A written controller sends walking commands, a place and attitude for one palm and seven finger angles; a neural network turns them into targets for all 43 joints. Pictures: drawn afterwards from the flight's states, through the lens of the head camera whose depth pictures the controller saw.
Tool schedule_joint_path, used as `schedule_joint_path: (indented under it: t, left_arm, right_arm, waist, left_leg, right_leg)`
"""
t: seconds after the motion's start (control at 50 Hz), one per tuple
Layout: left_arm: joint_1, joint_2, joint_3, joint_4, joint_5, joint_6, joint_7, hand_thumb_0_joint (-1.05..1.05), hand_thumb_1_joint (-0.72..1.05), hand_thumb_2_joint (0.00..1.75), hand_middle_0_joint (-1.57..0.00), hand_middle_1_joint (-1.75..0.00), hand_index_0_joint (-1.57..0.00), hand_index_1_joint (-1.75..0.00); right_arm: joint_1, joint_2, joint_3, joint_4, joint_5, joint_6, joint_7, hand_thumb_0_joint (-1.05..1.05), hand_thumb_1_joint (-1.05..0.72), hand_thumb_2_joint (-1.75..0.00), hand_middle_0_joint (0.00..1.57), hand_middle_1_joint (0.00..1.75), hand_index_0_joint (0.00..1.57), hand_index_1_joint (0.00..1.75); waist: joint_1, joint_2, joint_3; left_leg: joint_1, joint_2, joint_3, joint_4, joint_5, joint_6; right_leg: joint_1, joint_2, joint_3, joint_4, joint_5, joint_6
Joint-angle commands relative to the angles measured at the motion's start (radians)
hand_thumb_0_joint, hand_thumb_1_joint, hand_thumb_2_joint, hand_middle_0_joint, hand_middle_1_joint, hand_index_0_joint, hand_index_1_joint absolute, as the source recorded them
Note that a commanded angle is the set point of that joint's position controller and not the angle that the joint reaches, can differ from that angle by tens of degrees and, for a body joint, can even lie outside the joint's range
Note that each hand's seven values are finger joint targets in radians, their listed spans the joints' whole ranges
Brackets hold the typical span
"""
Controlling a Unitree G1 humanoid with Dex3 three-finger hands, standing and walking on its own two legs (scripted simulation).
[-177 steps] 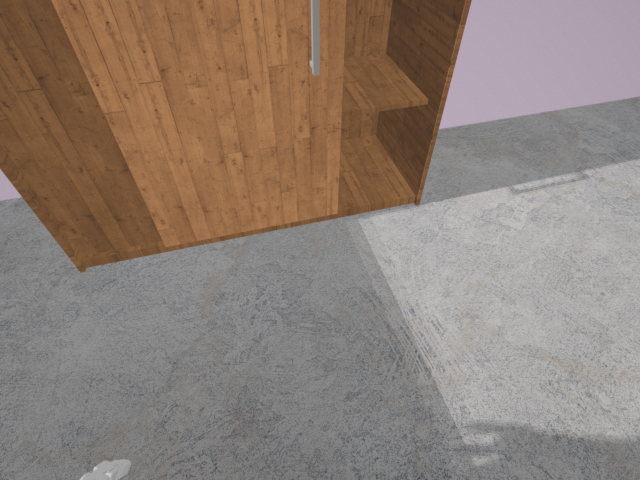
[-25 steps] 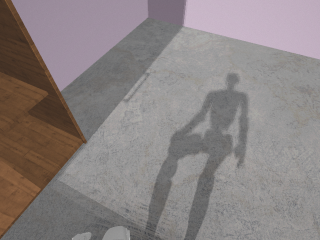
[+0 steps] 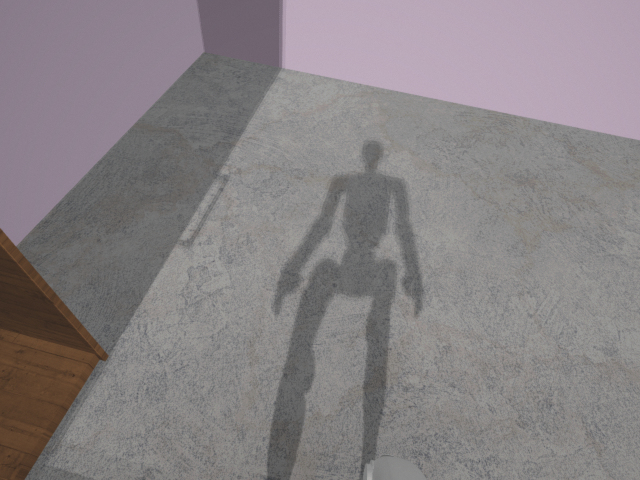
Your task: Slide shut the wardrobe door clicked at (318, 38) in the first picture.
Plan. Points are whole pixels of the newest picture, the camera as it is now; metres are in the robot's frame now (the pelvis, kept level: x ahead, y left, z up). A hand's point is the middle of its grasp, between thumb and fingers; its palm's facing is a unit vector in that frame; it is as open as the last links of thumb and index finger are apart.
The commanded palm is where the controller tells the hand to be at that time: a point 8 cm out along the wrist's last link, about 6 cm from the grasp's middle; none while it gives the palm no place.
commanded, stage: turn to face it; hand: left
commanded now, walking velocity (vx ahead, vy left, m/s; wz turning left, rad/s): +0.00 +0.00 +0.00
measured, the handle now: out of the picture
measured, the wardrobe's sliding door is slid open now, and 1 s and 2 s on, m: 0.38 0.38 0.38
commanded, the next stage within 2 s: none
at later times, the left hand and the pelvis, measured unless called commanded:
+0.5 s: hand out of the picture +0.13 +0.16 -0.18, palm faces +0.14 -0.98 -0.17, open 7.4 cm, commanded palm none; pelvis +0.03 -0.02 -0.02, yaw +8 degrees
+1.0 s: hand out of the picture -0.01 +0.17 -0.16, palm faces +0.44 -0.84 -0.31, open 7.4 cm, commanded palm none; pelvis +0.01 -0.06 -0.02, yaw +25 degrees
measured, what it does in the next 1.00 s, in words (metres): steps on the spot, turning left: right foot, then left foot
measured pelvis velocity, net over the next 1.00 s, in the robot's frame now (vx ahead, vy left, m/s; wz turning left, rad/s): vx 0.01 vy -0.06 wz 0.44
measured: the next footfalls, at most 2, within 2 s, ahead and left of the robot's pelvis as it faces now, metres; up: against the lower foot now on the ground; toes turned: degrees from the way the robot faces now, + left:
right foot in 0.16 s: +0.10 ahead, -0.15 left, +0.00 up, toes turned -9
left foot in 0.52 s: +0.09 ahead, +0.11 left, +0.00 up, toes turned +18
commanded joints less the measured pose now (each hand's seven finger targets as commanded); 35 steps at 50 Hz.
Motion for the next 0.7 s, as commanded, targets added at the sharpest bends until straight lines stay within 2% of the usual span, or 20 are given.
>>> schedule_joint_path:
  t: [0.0,0.06,0.1,0.12,0.14,0.16,0.18,0.2,0.26,0.32,0.42,0.46,0.48,0.5,0.52,0.54,0.56,0.6,0.64,0.68]
  left_arm:
    - [-0.08,0.003,-0.007,-0.096,0.0,-0.017,0.002,0.0,0.9,0.9,-0.2,-0.3,-0.2,-0.3]
    - [-0.08,-0.019,-0.023,-0.083,0.003,-0.039,0.02,0.0,0.9,0.9,-0.2,-0.3,-0.2,-0.3]
    - [-0.005,-0.012,-0.028,-0.043,0.004,-0.059,0.032,0.0,0.9,0.9,-0.2,-0.3,-0.2,-0.3]
    - [0.06,0.021,-0.029,-0.009,0.007,-0.077,0.041,0.0,0.9,0.9,-0.2,-0.3,-0.2,-0.3]
    - [0.105,0.101,-0.027,0.024,0.01,-0.099,0.057,0.0,0.9,0.9,-0.2,-0.3,-0.2,-0.3]
    - [0.139,0.145,-0.028,0.05,-0.003,-0.109,0.06,0.0,0.9,0.9,-0.2,-0.3,-0.2,-0.3]
    - [0.13,0.162,-0.022,0.047,-0.009,-0.109,0.063,0.0,0.9,0.9,-0.2,-0.3,-0.2,-0.3]
    - [0.078,0.155,-0.02,0.043,-0.008,-0.104,0.069,0.0,0.9,0.9,-0.2,-0.3,-0.2,-0.3]
    - [-0.044,0.118,-0.025,0.008,-0.002,-0.081,0.082,0.0,0.9,0.9,-0.2,-0.3,-0.2,-0.3]
    - [-0.084,0.113,-0.019,-0.016,0.001,-0.069,0.082,0.0,0.9,0.9,-0.2,-0.3,-0.2,-0.3]
    - [-0.095,0.122,0.002,-0.048,0.004,-0.056,0.079,0.0,0.9,0.9,-0.2,-0.3,-0.2,-0.3]
    - [-0.095,0.113,0.006,-0.064,-0.005,-0.044,0.076,0.0,0.9,0.9,-0.2,-0.3,-0.2,-0.3]
    - [-0.091,0.083,0.001,-0.082,-0.012,-0.033,0.069,0.0,0.9,0.9,-0.2,-0.3,-0.2,-0.3]
    - [-0.081,0.019,-0.002,-0.121,-0.018,-0.026,0.061,0.0,0.9,0.9,-0.2,-0.3,-0.2,-0.3]
    - [-0.154,0.026,-0.007,-0.163,-0.01,-0.029,0.055,0.0,0.9,0.9,-0.2,-0.3,-0.2,-0.3]
    - [-0.162,0.013,-0.003,-0.161,-0.003,-0.027,0.056,0.0,0.9,0.9,-0.2,-0.3,-0.2,-0.3]
    - [-0.15,0.034,0.006,-0.144,0.0,-0.03,0.052,0.0,0.9,0.9,-0.2,-0.3,-0.2,-0.3]
    - [-0.064,0.054,0.012,-0.103,0.0,-0.033,0.043,0.0,0.9,0.9,-0.2,-0.3,-0.2,-0.3]
    - [-0.039,0.062,0.011,-0.087,-0.004,-0.032,0.042,0.0,0.9,0.9,-0.2,-0.3,-0.2,-0.3]
    - [-0.04,0.062,0.007,-0.092,-0.008,-0.03,0.045,0.0,0.9,0.9,-0.2,-0.3,-0.2,-0.3]
  right_arm:
    - [0.071,-0.162,-0.043,-0.025,-0.004,0.0,0.001,0.0,-0.9,-0.9,0.2,0.3,0.2,0.3]
    - [0.094,-0.165,-0.044,0.013,-0.011,0.009,0.005,0.0,-0.9,-0.9,0.2,0.3,0.2,0.3]
    - [0.081,-0.159,-0.04,0.033,-0.007,0.014,0.006,0.0,-0.9,-0.9,0.2,0.3,0.2,0.3]
    - [0.098,-0.133,-0.032,0.044,0.002,0.01,0.01,0.0,-0.9,-0.9,0.2,0.3,0.2,0.3]
    - [0.139,-0.065,-0.014,0.053,0.014,0.006,0.018,0.0,-0.9,-0.9,0.2,0.3,0.2,0.3]
    - [0.114,-0.023,0.001,0.04,0.02,0.012,0.015,0.0,-0.9,-0.9,0.2,0.3,0.2,0.3]
    - [0.1,-0.041,-0.002,0.035,0.021,0.037,0.006,0.0,-0.9,-0.9,0.2,0.3,0.2,0.3]
    - [0.087,-0.056,-0.009,0.041,0.02,0.047,0.004,0.0,-0.9,-0.9,0.2,0.3,0.2,0.3]
    - [0.079,-0.055,-0.02,0.067,0.018,0.065,0.012,0.0,-0.9,-0.9,0.2,0.3,0.2,0.3]
    - [0.086,-0.037,-0.029,0.056,0.011,0.082,0.025,0.0,-0.9,-0.9,0.2,0.3,0.2,0.3]
    - [0.068,-0.041,-0.041,0.0,0.006,0.078,0.04,0.0,-0.9,-0.9,0.2,0.3,0.2,0.3]
    - [0.114,-0.067,-0.049,-0.006,0.001,0.074,0.043,0.0,-0.9,-0.9,0.2,0.3,0.2,0.3]
    - [0.144,-0.122,-0.061,-0.008,-0.003,0.068,0.044,0.0,-0.9,-0.9,0.2,0.3,0.2,0.3]
    - [0.163,-0.227,-0.086,-0.032,-0.012,0.06,0.039,0.0,-0.9,-0.9,0.2,0.3,0.2,0.3]
    - [0.177,-0.279,-0.097,-0.043,-0.019,0.058,0.034,0.0,-0.9,-0.9,0.2,0.3,0.2,0.3]
    - [0.137,-0.275,-0.097,-0.041,-0.015,0.05,0.027,0.0,-0.9,-0.9,0.2,0.3,0.2,0.3]
    - [0.065,-0.24,-0.085,-0.059,-0.011,0.047,0.022,0.0,-0.9,-0.9,0.2,0.3,0.2,0.3]
    - [-0.035,-0.203,-0.068,-0.094,-0.007,0.038,0.016,0.0,-0.9,-0.9,0.2,0.3,0.2,0.3]
    - [-0.038,-0.205,-0.069,-0.102,-0.001,0.036,0.016,0.0,-0.9,-0.9,0.2,0.3,0.2,0.3]
    - [-0.02,-0.221,-0.075,-0.096,-0.002,0.04,0.019,0.0,-0.9,-0.9,0.2,0.3,0.2,0.3]
  waist:
    - [-0.047,0.229,-0.024]
    - [-0.054,0.24,-0.037]
    - [-0.012,0.202,-0.084]
    - [0.017,0.123,-0.136]
    - [0.023,-0.057,-0.221]
    - [0.031,-0.143,-0.239]
    - [0.041,-0.202,-0.266]
    - [0.032,-0.239,-0.227]
    - [-0.006,-0.096,-0.097]
    - [-0.026,-0.116,-0.027]
    - [-0.031,-0.145,-0.02]
    - [-0.06,-0.059,-0.038]
    - [-0.078,0.132,-0.027]
    - [-0.091,0.399,-0.013]
    - [-0.118,0.301,-0.022]
    - [-0.09,0.302,-0.063]
    - [-0.07,0.257,-0.061]
    - [-0.025,0.196,-0.083]
    - [-0.029,0.169,-0.109]
    - [-0.04,0.146,-0.121]
  left_leg:
    - [0.085,0.237,-0.077,-0.113,0.55,0.081]
    - [0.073,0.236,-0.111,-0.064,0.581,0.097]
    - [0.045,0.205,-0.117,0.027,0.534,0.059]
    - [0.006,0.152,-0.105,0.121,0.472,0.014]
    - [-0.179,0.084,-0.083,0.242,0.205,-0.038]
    - [-0.253,0.004,-0.131,0.339,-0.303,-0.068]
    - [-0.244,-0.01,-0.209,0.422,-0.395,-0.069]
    - [-0.282,-0.017,-0.236,0.498,-0.384,-0.069]
    - [-0.291,-0.023,-0.244,0.588,-0.268,-0.074]
    - [-0.253,-0.03,-0.206,0.552,-0.213,-0.079]
    - [-0.205,-0.035,-0.156,0.334,-0.133,-0.071]
    - [-0.077,-0.048,-0.141,0.153,0.016,-0.063]
    - [-0.062,0.019,-0.289,0.014,0.031,-0.027]
    - [-0.052,0.25,-0.658,-0.171,0.094,0.091]
    - [-0.142,0.338,-0.787,-0.241,-0.002,0.183]
    - [-0.131,0.293,-0.798,-0.248,-0.078,0.168]
    - [-0.145,0.237,-0.726,-0.243,-0.148,0.137]
    - [-0.118,0.143,-0.57,-0.21,-0.086,0.101]
    - [-0.083,0.116,-0.536,-0.198,-0.005,0.113]
    - [-0.027,0.12,-0.556,-0.189,0.047,0.135]
  right_leg:
    - [-0.003,-0.017,-0.028,-0.17,-0.011,0.001]
    - [0.12,0.019,-0.045,-0.352,-0.031,-0.026]
    - [0.284,0.034,-0.058,-0.55,0.096,-0.04]
    - [0.429,0.005,-0.032,-0.674,0.251,-0.044]
    - [0.66,-0.186,0.144,-0.667,0.584,-0.095]
    - [0.686,-0.347,0.205,-0.637,0.957,-0.19]
    - [0.633,-0.357,0.208,-0.648,1.003,-0.246]
    - [0.608,-0.354,0.192,-0.656,0.968,-0.261]
    - [0.456,-0.316,0.061,-0.687,0.714,-0.229]
    - [0.308,-0.3,-0.016,-0.743,0.429,-0.195]
    - [0.27,-0.303,-0.064,-0.693,0.186,-0.153]
    - [0.193,-0.27,-0.111,-0.578,0.043,-0.1]
    - [0.115,-0.19,-0.143,-0.423,-0.091,-0.054]
    - [-0.053,-0.057,-0.158,-0.184,-0.328,0.02]
    - [-0.039,-0.033,-0.047,0.016,-0.33,0.004]
    - [-0.089,-0.038,0.029,0.113,-0.272,-0.004]
    - [-0.093,-0.041,0.059,0.153,-0.179,-0.002]
    - [-0.059,-0.044,0.059,0.12,-0.065,0.009]
    - [-0.021,-0.033,0.056,0.049,-0.062,0.015]
    - [-0.008,-0.02,0.054,-0.034,-0.09,0.021]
